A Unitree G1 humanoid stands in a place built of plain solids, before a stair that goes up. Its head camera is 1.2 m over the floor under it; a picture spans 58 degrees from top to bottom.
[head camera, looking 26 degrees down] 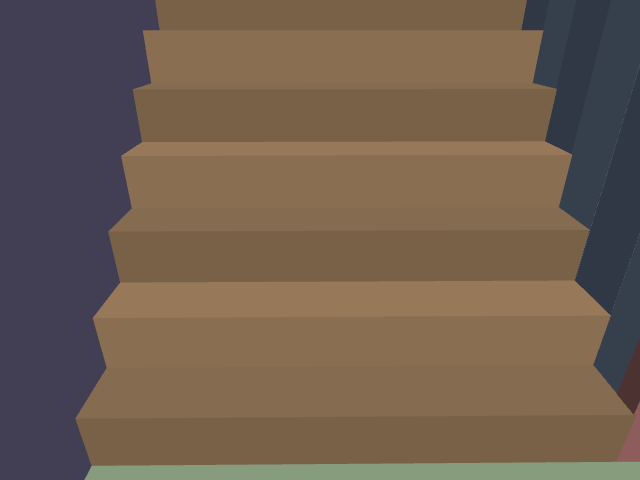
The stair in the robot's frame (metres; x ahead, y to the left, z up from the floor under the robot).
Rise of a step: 0.20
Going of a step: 0.21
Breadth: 1.60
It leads straight ahead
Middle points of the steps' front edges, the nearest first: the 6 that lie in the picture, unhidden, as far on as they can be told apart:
0.89 -0.10 0.20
1.10 -0.10 0.40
1.30 -0.10 0.60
1.51 -0.10 0.80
1.72 -0.10 1.00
1.92 -0.09 1.20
